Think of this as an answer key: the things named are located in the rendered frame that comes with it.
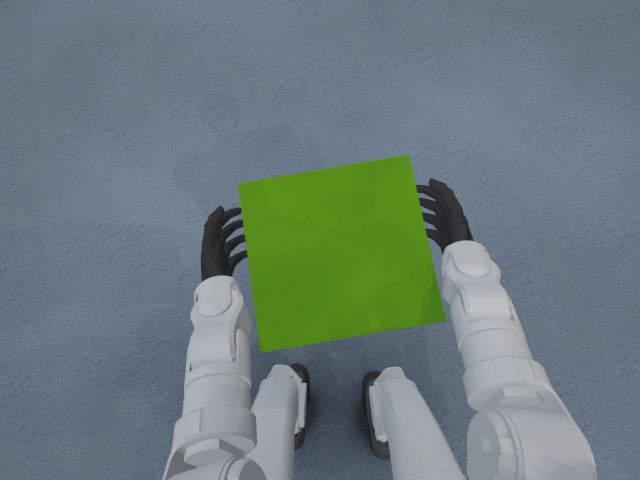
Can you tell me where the robot left shin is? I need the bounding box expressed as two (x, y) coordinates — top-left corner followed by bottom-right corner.
(259, 365), (301, 434)

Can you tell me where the robot right forearm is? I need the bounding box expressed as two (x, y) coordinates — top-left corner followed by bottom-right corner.
(441, 240), (597, 480)

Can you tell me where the left robot hand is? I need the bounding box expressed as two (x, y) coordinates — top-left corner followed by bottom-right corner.
(201, 206), (248, 282)

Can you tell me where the left robot foot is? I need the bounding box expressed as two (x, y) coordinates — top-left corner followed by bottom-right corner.
(290, 364), (310, 451)

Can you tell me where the robot right upper arm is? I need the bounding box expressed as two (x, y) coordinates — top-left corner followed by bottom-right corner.
(466, 406), (596, 480)

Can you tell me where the robot left upper arm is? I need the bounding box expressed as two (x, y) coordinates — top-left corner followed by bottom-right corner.
(169, 456), (267, 480)

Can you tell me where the robot left forearm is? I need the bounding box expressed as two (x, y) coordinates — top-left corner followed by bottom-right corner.
(162, 275), (257, 480)

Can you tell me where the carton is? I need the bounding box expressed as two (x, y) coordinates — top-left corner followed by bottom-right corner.
(238, 155), (446, 353)

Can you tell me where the right robot hand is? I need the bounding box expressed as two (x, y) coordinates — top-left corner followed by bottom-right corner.
(416, 178), (474, 254)

